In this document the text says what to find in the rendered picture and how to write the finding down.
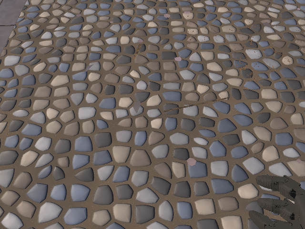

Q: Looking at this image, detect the robot right hand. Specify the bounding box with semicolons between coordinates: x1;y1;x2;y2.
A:
249;175;305;229

